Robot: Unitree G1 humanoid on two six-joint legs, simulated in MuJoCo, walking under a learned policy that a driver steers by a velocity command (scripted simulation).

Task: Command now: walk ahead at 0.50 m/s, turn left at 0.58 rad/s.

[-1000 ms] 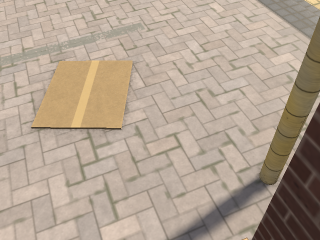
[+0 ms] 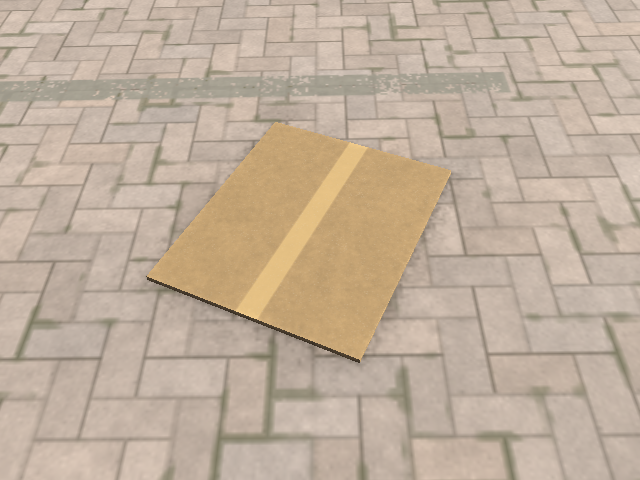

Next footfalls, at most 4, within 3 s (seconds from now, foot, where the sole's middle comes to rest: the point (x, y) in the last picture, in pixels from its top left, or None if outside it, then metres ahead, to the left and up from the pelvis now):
0.26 left None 0.29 0.18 -0.77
0.80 right None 0.45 -0.02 -0.77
1.24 left None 0.48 0.21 -0.77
1.68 right None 0.34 -0.03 -0.77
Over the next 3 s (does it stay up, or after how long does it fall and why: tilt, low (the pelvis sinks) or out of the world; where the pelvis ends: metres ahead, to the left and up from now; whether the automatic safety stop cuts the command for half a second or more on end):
stays up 0.54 -0.34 0.00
